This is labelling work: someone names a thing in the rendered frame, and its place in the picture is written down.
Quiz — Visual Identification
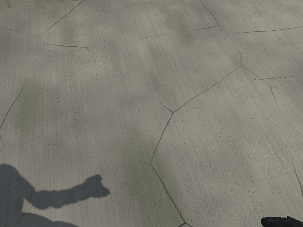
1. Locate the right robot hand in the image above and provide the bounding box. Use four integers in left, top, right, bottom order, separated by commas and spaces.
260, 216, 303, 227

